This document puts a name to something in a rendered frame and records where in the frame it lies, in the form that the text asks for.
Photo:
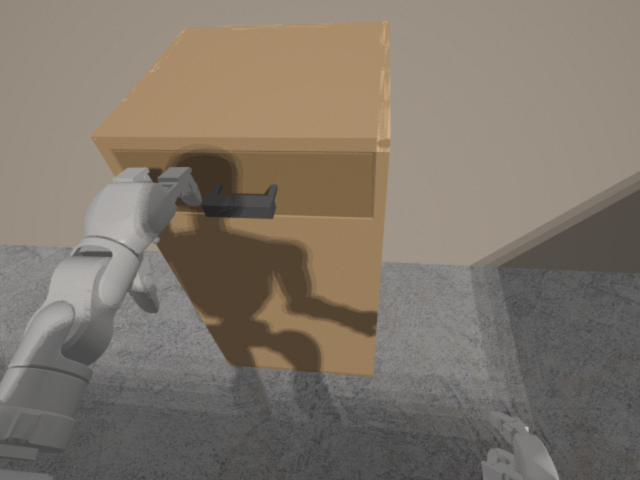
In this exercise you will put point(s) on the handle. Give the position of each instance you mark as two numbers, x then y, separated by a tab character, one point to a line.
240	206

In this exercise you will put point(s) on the robot left forearm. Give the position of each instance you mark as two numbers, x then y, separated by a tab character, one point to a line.
47	376

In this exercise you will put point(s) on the drawer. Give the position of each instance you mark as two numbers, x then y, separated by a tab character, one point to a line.
310	183

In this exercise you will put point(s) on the robot left hand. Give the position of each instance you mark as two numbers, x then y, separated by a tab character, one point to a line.
133	211

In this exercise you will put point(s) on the cabinet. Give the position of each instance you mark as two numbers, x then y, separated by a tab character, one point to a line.
294	292

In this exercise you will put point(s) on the robot right hand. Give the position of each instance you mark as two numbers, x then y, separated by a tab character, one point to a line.
530	460

